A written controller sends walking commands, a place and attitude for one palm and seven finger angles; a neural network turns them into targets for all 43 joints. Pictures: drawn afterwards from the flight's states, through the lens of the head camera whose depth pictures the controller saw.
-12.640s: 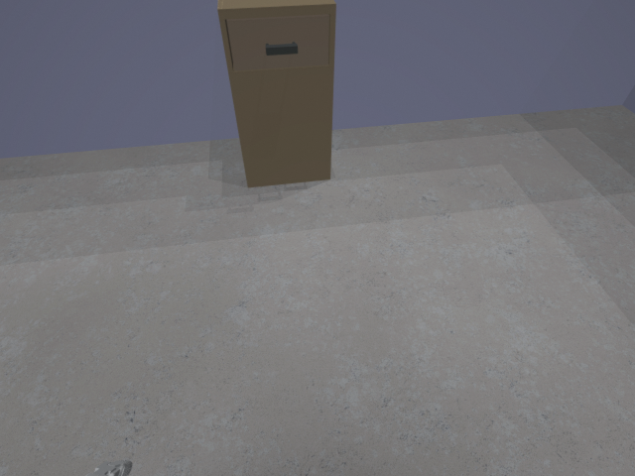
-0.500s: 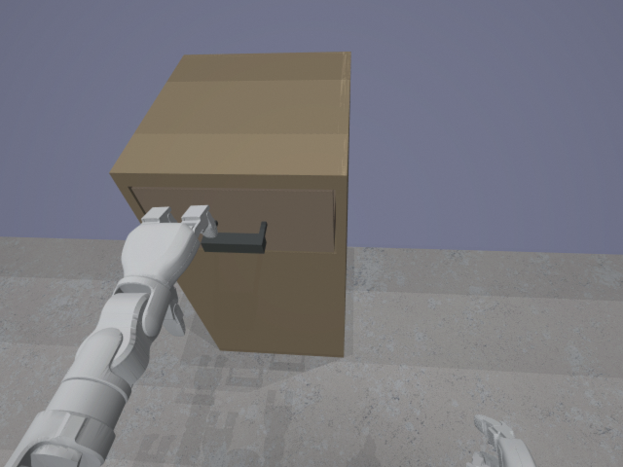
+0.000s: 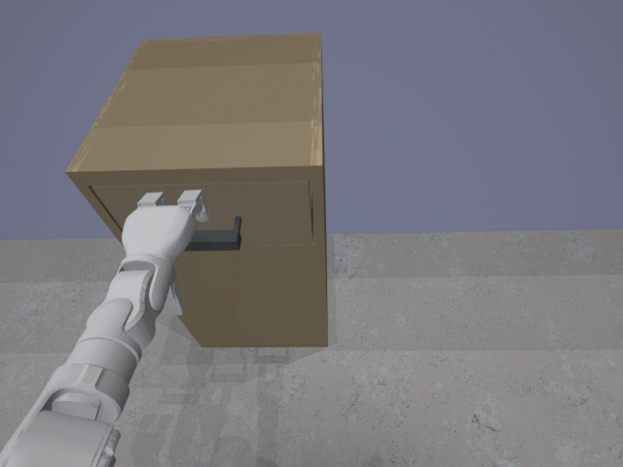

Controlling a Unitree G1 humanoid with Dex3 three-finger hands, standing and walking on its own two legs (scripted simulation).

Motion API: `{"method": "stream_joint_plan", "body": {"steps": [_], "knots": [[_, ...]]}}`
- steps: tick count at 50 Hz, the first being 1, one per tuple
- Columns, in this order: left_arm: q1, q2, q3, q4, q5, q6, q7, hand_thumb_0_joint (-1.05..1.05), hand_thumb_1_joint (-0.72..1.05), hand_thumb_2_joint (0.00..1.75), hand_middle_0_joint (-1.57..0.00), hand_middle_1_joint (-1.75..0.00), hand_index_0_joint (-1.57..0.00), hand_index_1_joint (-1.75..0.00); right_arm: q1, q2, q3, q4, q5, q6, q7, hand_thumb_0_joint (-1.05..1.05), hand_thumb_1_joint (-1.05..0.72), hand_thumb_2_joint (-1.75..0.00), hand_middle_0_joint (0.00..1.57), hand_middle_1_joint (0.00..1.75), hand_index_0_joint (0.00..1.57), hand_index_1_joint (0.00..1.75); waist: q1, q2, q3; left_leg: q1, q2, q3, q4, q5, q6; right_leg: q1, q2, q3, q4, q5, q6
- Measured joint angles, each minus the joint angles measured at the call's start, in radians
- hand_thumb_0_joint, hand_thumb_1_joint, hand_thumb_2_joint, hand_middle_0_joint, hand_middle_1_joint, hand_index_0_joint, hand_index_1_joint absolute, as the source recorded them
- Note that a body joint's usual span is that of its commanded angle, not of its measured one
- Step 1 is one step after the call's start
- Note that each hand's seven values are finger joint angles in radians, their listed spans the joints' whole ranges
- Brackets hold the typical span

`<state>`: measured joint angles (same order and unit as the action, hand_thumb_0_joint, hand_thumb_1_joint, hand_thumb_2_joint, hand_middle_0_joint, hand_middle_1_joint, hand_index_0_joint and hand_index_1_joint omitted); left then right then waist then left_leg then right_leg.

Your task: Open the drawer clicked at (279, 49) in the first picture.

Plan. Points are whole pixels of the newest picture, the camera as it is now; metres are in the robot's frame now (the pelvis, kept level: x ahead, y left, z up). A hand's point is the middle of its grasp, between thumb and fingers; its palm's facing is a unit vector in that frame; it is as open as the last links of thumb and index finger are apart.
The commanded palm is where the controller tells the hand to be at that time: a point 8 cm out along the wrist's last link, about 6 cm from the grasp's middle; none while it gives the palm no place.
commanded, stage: move the hooked fingers above the handle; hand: left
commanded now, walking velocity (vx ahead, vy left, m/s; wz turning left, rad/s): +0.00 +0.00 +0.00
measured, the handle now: (209, 231) +0.51 +0.22 -0.07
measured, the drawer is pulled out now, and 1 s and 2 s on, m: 0.00 0.00 0.00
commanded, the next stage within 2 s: lower the fingers behind the handle in 1.58 s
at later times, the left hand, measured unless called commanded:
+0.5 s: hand (195, 238) +0.45 +0.21 -0.01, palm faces -0.07 -0.02 -1.00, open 13.8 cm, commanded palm +0.45 +0.21 +0.05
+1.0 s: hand (203, 230) +0.47 +0.20 -0.01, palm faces -0.07 +0.00 -1.00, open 13.8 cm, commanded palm +0.47 +0.20 +0.04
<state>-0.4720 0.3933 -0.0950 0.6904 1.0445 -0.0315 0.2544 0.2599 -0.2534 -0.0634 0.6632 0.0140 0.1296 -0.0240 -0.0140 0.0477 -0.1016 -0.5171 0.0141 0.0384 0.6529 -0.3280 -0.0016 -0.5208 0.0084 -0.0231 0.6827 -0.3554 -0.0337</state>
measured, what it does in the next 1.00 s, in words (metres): stands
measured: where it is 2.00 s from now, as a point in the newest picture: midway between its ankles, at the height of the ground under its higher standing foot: outside the picture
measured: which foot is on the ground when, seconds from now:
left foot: down 0.00-1.00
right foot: down 0.00-1.00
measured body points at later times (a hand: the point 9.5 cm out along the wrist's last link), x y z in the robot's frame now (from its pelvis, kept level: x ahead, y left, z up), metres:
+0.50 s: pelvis -0.01 +0.02 -0.02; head +0.08 +0.01 +0.43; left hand +0.45 +0.21 +0.05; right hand +0.02 -0.26 -0.15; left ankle -0.01 +0.12 -0.72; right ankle -0.02 -0.10 -0.72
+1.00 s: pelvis -0.03 +0.02 -0.03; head +0.07 +0.02 +0.41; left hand +0.47 +0.20 +0.04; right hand -0.03 -0.25 -0.15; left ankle -0.01 +0.12 -0.72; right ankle -0.02 -0.10 -0.72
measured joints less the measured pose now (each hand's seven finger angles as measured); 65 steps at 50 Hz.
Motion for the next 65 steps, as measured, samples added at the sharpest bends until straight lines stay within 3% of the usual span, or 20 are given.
{"method": "stream_joint_plan", "body": {"steps": [8, 18, 31, 36, 44, 56, 65], "knots": [[-0.074, -0.005, 0.008, 0.104, 0.026, -0.028, 0.031, 0.00, -0.49, 0.30, -0.32, -1.20, -0.32, -1.20, 0.015, 0.006, 0.000, 0.003, -0.005, 0.000, 0.000, 0.01, -0.91, -0.89, 0.20, 0.30, 0.20, 0.30, -0.020, -0.005, -0.012, -0.056, 0.000, 0.000, 0.035, -0.010, 0.004, -0.052, 0.000, 0.000, 0.026, -0.005, 0.004], [-0.184, 0.004, 0.021, 0.239, 0.041, -0.013, 0.070, 0.00, -0.49, 0.30, -0.32, -1.20, -0.32, -1.20, 0.051, 0.005, -0.006, 0.020, -0.015, -0.006, 0.008, 0.01, -0.91, -0.89, 0.20, 0.30, 0.20, 0.30, -0.051, -0.009, -0.028, -0.141, 0.002, 0.001, 0.087, -0.025, 0.013, -0.129, 0.000, 0.001, 0.060, -0.009, 0.012], [-0.341, 0.010, 0.029, 0.403, 0.071, 0.011, 0.128, 0.00, -0.49, 0.30, -0.32, -1.20, -0.32, -1.20, 0.096, 0.002, 0.000, 0.045, -0.033, -0.024, 0.020, 0.00, -0.91, -0.89, 0.20, 0.30, 0.20, 0.30, -0.114, -0.006, -0.044, -0.281, 0.005, 0.002, 0.179, -0.050, 0.026, -0.258, 0.001, 0.003, 0.128, -0.021, 0.023], [-0.358, 0.000, 0.033, 0.421, 0.074, 0.029, 0.160, 0.00, -0.49, 0.30, -0.35, -1.22, -0.34, -1.23, 0.117, 0.002, 0.003, 0.055, -0.037, -0.017, 0.022, 0.00, -0.91, -0.89, 0.20, 0.30, 0.20, 0.30, -0.115, 0.002, -0.051, -0.309, 0.006, 0.003, 0.200, -0.056, 0.030, -0.284, 0.001, 0.005, 0.144, -0.023, 0.027], [-0.408, 0.005, 0.007, 0.478, 0.059, 0.071, 0.140, 0.00, -0.49, 0.30, -0.33, -1.21, -0.33, -1.22, 0.114, 0.008, 0.023, 0.046, -0.028, -0.019, 0.014, 0.00, -0.91, -0.89, 0.20, 0.30, 0.20, 0.30, -0.133, 0.002, -0.042, -0.310, 0.004, 0.001, 0.192, -0.039, 0.031, -0.284, 0.000, 0.002, 0.134, -0.006, 0.028], [-0.464, 0.032, -0.006, 0.511, 0.058, 0.046, 0.133, 0.00, -0.49, 0.30, -0.33, -1.21, -0.33, -1.22, 0.107, -0.006, 0.032, 0.029, -0.029, -0.048, -0.001, 0.00, -0.91, -0.89, 0.20, 0.30, 0.20, 0.30, -0.145, -0.003, -0.044, -0.372, 0.002, -0.012, 0.232, -0.035, 0.030, -0.341, -0.003, -0.010, 0.174, -0.007, 0.026], [-0.496, 0.024, -0.026, 0.528, 0.049, 0.081, 0.152, 0.00, -0.49, 0.30, -0.33, -1.21, -0.34, -1.24, 0.104, -0.007, 0.033, 0.036, -0.032, -0.054, -0.001, 0.00, -0.91, -0.89, 0.20, 0.30, 0.20, 0.30, -0.150, -0.005, -0.045, -0.404, 0.001, -0.023, 0.254, -0.034, 0.027, -0.368, -0.004, -0.022, 0.194, -0.009, 0.023]]}}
